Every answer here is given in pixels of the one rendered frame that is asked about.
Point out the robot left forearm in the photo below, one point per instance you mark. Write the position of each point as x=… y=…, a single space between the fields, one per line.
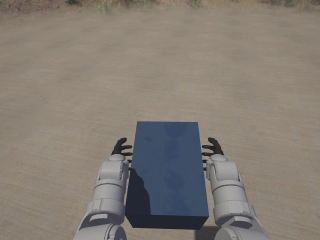
x=107 y=203

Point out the robot right forearm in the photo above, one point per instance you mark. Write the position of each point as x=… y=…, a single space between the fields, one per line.
x=230 y=200

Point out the carton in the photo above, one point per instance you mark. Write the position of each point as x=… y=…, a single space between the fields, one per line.
x=166 y=188

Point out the robot left hand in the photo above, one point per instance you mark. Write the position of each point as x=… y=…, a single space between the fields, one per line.
x=118 y=148

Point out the robot right hand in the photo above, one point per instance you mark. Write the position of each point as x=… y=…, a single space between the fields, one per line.
x=216 y=149

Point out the robot left upper arm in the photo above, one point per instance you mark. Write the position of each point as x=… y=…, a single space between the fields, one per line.
x=111 y=231

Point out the robot right upper arm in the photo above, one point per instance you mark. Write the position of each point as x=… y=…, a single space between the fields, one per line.
x=237 y=233

